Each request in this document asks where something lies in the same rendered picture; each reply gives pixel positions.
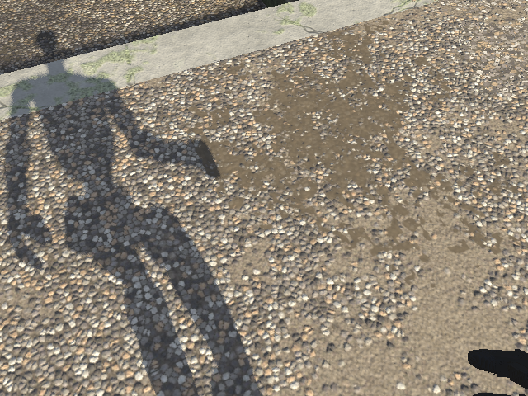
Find right robot hand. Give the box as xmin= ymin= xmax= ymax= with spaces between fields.
xmin=468 ymin=349 xmax=528 ymax=396

